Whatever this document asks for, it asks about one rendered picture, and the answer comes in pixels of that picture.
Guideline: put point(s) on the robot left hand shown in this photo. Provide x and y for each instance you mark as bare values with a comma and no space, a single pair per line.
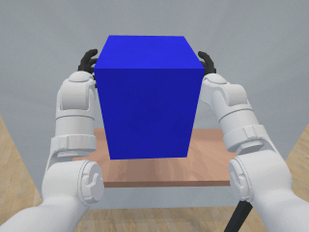
86,63

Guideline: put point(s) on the carton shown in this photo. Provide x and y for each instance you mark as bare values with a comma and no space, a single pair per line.
148,91

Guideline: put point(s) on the right robot forearm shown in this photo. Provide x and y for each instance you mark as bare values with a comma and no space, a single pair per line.
242,132

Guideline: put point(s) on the right robot upper arm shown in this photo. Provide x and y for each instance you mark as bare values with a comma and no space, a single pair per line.
262,179

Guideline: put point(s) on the table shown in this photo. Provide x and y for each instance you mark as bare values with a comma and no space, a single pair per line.
206,165

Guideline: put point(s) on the robot right hand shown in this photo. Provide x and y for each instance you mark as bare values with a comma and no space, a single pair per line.
208,64

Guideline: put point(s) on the left robot upper arm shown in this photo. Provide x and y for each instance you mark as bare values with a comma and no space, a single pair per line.
69,189

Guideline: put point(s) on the left robot forearm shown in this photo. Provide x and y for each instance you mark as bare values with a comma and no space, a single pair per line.
75,116

